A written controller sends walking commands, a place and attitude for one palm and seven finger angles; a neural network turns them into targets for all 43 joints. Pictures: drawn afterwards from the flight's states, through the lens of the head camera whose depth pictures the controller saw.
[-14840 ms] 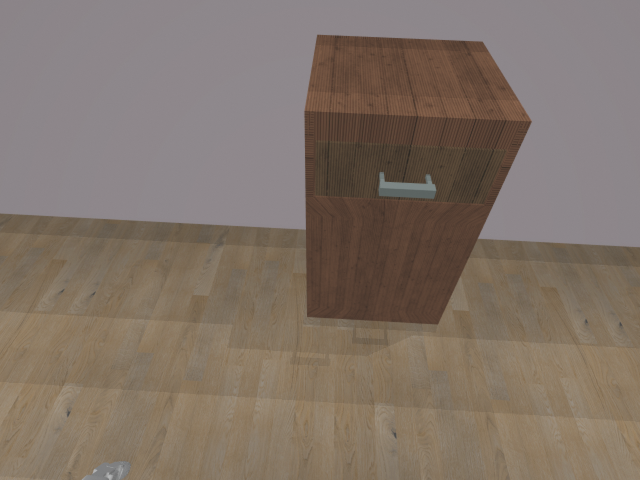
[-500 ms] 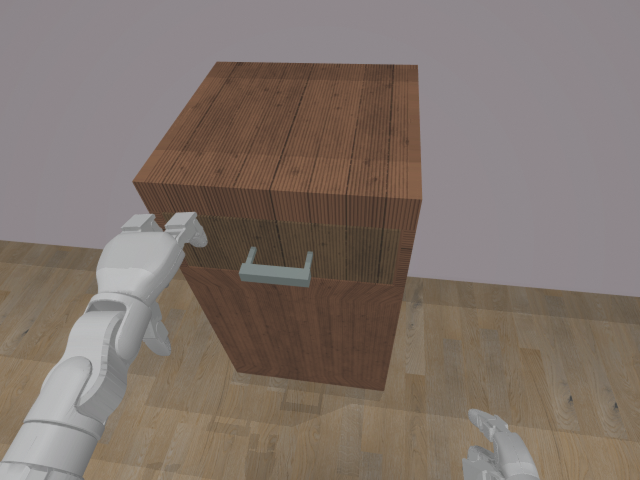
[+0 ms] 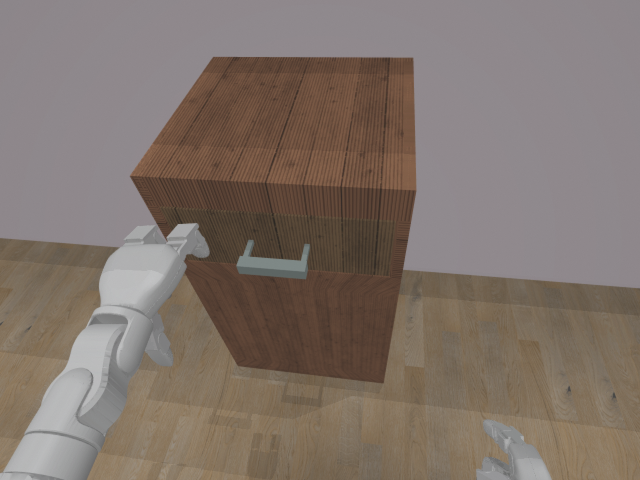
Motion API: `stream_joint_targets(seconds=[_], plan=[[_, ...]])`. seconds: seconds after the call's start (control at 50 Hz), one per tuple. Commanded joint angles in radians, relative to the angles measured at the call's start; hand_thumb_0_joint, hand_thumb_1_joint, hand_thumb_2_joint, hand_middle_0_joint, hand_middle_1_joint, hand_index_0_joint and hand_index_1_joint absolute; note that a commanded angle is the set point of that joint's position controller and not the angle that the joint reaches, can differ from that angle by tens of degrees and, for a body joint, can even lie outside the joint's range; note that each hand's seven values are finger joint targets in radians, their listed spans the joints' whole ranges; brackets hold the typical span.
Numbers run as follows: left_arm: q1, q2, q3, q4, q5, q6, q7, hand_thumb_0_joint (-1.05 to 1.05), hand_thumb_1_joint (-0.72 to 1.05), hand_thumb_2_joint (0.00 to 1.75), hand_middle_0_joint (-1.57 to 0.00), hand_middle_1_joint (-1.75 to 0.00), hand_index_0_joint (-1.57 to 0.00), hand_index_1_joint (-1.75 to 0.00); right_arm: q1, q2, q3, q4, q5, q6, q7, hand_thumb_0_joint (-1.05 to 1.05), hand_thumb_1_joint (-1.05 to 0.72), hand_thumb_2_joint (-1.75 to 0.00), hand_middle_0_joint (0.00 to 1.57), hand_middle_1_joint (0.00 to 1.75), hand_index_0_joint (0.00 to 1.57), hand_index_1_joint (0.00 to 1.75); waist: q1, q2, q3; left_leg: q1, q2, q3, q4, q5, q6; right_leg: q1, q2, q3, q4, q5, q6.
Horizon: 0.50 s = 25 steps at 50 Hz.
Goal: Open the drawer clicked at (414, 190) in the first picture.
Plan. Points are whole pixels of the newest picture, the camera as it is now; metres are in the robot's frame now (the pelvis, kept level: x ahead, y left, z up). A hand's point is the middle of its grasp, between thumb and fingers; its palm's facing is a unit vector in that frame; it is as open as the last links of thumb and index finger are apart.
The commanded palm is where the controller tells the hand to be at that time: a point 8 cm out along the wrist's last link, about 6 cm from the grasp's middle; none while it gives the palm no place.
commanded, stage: move the hooked fingers above the handle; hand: left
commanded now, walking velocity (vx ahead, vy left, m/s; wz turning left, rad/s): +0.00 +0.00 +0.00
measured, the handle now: (275, 257) +0.50 +0.16 -0.10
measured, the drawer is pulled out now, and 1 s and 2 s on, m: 0.00 0.00 0.00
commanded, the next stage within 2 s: none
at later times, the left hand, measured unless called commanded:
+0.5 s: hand (220, 280) +0.36 +0.20 +0.02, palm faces -0.05 -0.08 -1.00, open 13.8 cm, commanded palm +0.34 +0.21 +0.08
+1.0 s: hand (254, 270) +0.41 +0.16 -0.01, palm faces -0.01 -0.06 -1.00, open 13.8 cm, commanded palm +0.39 +0.18 +0.04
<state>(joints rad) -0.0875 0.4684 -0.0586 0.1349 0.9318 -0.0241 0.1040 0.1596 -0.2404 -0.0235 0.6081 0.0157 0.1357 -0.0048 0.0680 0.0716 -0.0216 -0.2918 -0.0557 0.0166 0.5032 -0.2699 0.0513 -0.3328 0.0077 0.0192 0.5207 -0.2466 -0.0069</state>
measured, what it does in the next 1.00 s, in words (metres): stands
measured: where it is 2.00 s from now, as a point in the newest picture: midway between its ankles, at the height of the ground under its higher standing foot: outside the picture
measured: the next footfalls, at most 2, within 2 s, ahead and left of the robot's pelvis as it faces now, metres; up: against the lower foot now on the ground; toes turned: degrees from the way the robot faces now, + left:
none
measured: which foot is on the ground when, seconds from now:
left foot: down 0.00-1.00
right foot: down 0.00-1.00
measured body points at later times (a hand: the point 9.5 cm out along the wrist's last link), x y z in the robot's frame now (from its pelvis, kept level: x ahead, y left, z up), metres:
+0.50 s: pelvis +0.01 -0.02 -0.01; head +0.06 -0.04 +0.44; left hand +0.36 +0.20 +0.08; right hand +0.15 -0.27 -0.14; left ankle -0.01 +0.09 -0.74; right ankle +0.01 -0.12 -0.74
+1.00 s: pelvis +0.02 -0.01 -0.02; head +0.07 -0.03 +0.43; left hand +0.40 +0.16 +0.04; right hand +0.14 -0.27 -0.15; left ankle -0.01 +0.09 -0.74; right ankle +0.01 -0.12 -0.74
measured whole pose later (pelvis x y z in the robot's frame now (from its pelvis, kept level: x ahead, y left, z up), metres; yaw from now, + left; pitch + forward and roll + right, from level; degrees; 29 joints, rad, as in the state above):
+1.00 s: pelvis +0.02 -0.01 -0.02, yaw +0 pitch +12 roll +1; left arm -0.43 0.32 -0.15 0.65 1.10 -0.05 0.35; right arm 0.21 -0.22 -0.06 0.64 0.00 0.13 -0.01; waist -0.01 0.03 -0.11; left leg -0.54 -0.04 0.02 0.70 -0.37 0.03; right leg -0.59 0.03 0.02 0.72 -0.35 -0.03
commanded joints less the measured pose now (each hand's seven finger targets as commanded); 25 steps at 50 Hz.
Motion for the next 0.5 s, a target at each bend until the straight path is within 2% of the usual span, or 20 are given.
stream_joint_targets(seconds=[0.0,0.02,0.04,0.06,0.08,0.12,0.14,0.18,0.24,0.26,0.28,0.32,0.34,0.38,0.4,0.42,0.44,0.48], plan=[[-0.318,0.201,0.108,-0.136,0.004,-0.045,0.016,0.0,-0.5,0.3,-0.3,-1.2,-0.3,-1.2,-0.086,-0.12,-0.028,-0.139,-0.003,-0.045,-0.021,0.0,-0.9,-0.9,0.2,0.3,0.2,0.3,-0.017,-0.105,-0.189,0.03,0.03,-0.011,-0.06,0.162,-0.019,0.089,0.014,-0.001,-0.064,0.092,-0.037],[-0.326,0.229,0.137,-0.142,0.014,-0.063,0.025,0.0,-0.5,0.3,-0.3,-1.2,-0.3,-1.2,-0.083,-0.118,-0.031,-0.138,-0.005,-0.049,-0.023,0.0,-0.9,-0.9,0.2,0.3,0.2,0.3,-0.007,-0.096,-0.21,0.034,0.029,-0.011,-0.054,0.178,-0.019,0.096,0.015,0.003,-0.056,0.105,-0.039],[-0.329,0.249,0.159,-0.155,0.022,-0.078,0.037,0.0,-0.5,0.3,-0.3,-1.2,-0.3,-1.2,-0.086,-0.119,-0.032,-0.141,-0.009,-0.051,-0.023,0.0,-0.9,-0.9,0.2,0.3,0.2,0.3,0.003,-0.055,-0.227,0.04,0.028,-0.013,-0.051,0.188,-0.02,0.1,0.017,0.008,-0.05,0.108,-0.041],[-0.343,0.223,0.136,-0.158,0.024,-0.09,0.048,0.0,-0.5,0.3,-0.3,-1.2,-0.3,-1.2,-0.083,-0.109,-0.03,-0.142,-0.009,-0.054,-0.024,0.0,-0.9,-0.9,0.2,0.3,0.2,0.3,0.0,-0.038,-0.246,0.047,0.024,-0.014,-0.043,0.191,-0.02,0.1,0.013,0.005,-0.042,0.112,-0.042],[-0.383,0.223,0.138,-0.149,0.03,-0.104,0.061,0.0,-0.5,0.3,-0.3,-1.2,-0.3,-1.2,-0.079,-0.106,-0.033,-0.132,-0.008,-0.056,-0.025,0.0,-0.9,-0.9,0.2,0.3,0.2,0.3,-0.01,-0.026,-0.242,0.048,0.025,-0.014,-0.036,0.195,-0.022,0.076,0.016,0.003,-0.037,0.112,-0.044],[-0.372,0.212,0.143,-0.136,0.031,-0.12,0.087,0.0,-0.5,0.3,-0.3,-1.2,-0.3,-1.2,-0.069,-0.102,-0.04,-0.129,-0.011,-0.063,-0.025,0.0,-0.9,-0.9,0.2,0.3,0.2,0.3,-0.004,-0.019,-0.281,0.052,0.024,-0.009,-0.018,0.223,-0.021,0.079,0.017,0.011,-0.025,0.146,-0.044],[-0.357,0.244,0.179,-0.107,0.036,-0.116,0.1,0.0,-0.5,0.3,-0.3,-1.2,-0.3,-1.2,-0.064,-0.106,-0.042,-0.126,-0.009,-0.063,-0.026,0.0,-0.9,-0.9,0.2,0.3,0.2,0.3,0.001,-0.019,-0.279,0.035,0.022,-0.01,-0.015,0.221,-0.023,0.083,0.021,0.013,-0.022,0.146,-0.045],[-0.403,0.187,0.124,-0.067,0.041,-0.103,0.119,0.0,-0.5,0.3,-0.3,-1.2,-0.3,-1.2,-0.059,-0.102,-0.042,-0.115,-0.006,-0.063,-0.024,0.0,-0.9,-0.9,0.2,0.3,0.2,0.3,-0.02,-0.031,-0.271,0.019,0.022,-0.003,-0.001,0.21,-0.023,0.054,0.018,0.01,-0.012,0.15,-0.042],[-0.399,0.167,0.107,0.001,0.051,-0.069,0.132,0.0,-0.5,0.3,-0.3,-1.2,-0.3,-1.2,-0.048,-0.111,-0.049,-0.109,-0.002,-0.063,-0.02,0.0,-0.9,-0.9,0.2,0.3,0.2,0.3,-0.025,-0.063,-0.282,0.0,0.023,0.003,0.013,0.228,-0.022,0.049,0.022,0.01,0.0,0.179,-0.041],[-0.386,0.178,0.113,0.016,0.053,-0.057,0.132,0.0,-0.5,0.3,-0.3,-1.2,-0.3,-1.2,-0.044,-0.113,-0.05,-0.11,-0.002,-0.059,-0.02,0.0,-0.9,-0.9,0.2,0.3,0.2,0.3,-0.018,-0.082,-0.305,-0.012,0.02,0.005,0.018,0.228,-0.021,0.067,0.019,0.014,0.007,0.186,-0.04],[-0.412,0.148,0.074,0.016,0.052,-0.048,0.129,0.0,-0.5,0.3,-0.3,-1.2,-0.3,-1.2,-0.046,-0.114,-0.049,-0.113,0.0,-0.057,-0.02,0.0,-0.9,-0.9,0.2,0.3,0.2,0.3,-0.029,-0.072,-0.306,-0.015,0.019,0.008,0.023,0.23,-0.019,0.061,0.017,0.015,0.009,0.198,-0.039],[-0.438,0.132,0.051,0.038,0.054,-0.036,0.124,0.0,-0.5,0.3,-0.3,-1.2,-0.3,-1.2,-0.036,-0.117,-0.052,-0.113,0.0,-0.055,-0.021,0.0,-0.9,-0.9,0.2,0.3,0.2,0.3,-0.038,-0.093,-0.313,-0.021,0.02,0.008,0.03,0.229,-0.017,0.058,0.015,0.014,0.015,0.207,-0.037],[-0.433,0.145,0.067,0.048,0.055,-0.035,0.12,0.0,-0.5,0.3,-0.3,-1.2,-0.3,-1.2,-0.031,-0.121,-0.056,-0.112,-0.002,-0.055,-0.024,0.0,-0.9,-0.9,0.2,0.3,0.2,0.3,-0.034,-0.102,-0.329,-0.019,0.02,0.008,0.036,0.238,-0.014,0.067,0.018,0.02,0.016,0.221,-0.036],[-0.474,0.147,0.056,0.054,0.058,-0.041,0.119,0.0,-0.5,0.3,-0.3,-1.2,-0.3,-1.2,-0.025,-0.12,-0.054,-0.112,-0.003,-0.052,-0.027,0.0,-0.9,-0.9,0.2,0.3,0.2,0.3,-0.039,-0.098,-0.338,-0.038,0.015,0.009,0.043,0.232,-0.011,0.076,0.011,0.025,0.025,0.236,-0.035],[-0.464,0.167,0.08,0.059,0.059,-0.049,0.122,0.0,-0.5,0.3,-0.3,-1.2,-0.3,-1.2,-0.015,-0.12,-0.057,-0.112,-0.005,-0.051,-0.029,0.0,-0.9,-0.9,0.2,0.3,0.2,0.3,-0.031,-0.113,-0.35,-0.043,0.015,0.007,0.047,0.246,-0.009,0.088,0.012,0.025,0.032,0.255,-0.035],[-0.471,0.173,0.087,0.049,0.065,-0.058,0.128,0.0,-0.5,0.3,-0.3,-1.2,-0.3,-1.2,-0.014,-0.121,-0.058,-0.11,-0.008,-0.049,-0.029,0.0,-0.9,-0.9,0.2,0.3,0.2,0.3,-0.031,-0.105,-0.377,-0.038,0.013,0.008,0.055,0.27,-0.008,0.096,0.013,0.03,0.043,0.288,-0.035],[-0.455,0.198,0.118,0.031,0.069,-0.069,0.136,0.0,-0.5,0.3,-0.3,-1.2,-0.3,-1.2,-0.012,-0.121,-0.063,-0.111,-0.012,-0.049,-0.03,0.0,-0.9,-0.9,0.2,0.3,0.2,0.3,-0.019,-0.088,-0.404,-0.031,0.012,0.006,0.062,0.301,-0.008,0.112,0.015,0.038,0.048,0.321,-0.037],[-0.45,0.171,0.104,0.03,0.072,-0.08,0.158,0.0,-0.5,0.3,-0.3,-1.2,-0.3,-1.2,-0.006,-0.112,-0.063,-0.109,-0.013,-0.048,-0.027,0.0,-0.9,-0.9,0.2,0.3,0.2,0.3,-0.021,-0.059,-0.408,-0.034,0.012,0.005,0.07,0.323,-0.012,0.104,0.012,0.036,0.065,0.349,-0.039]])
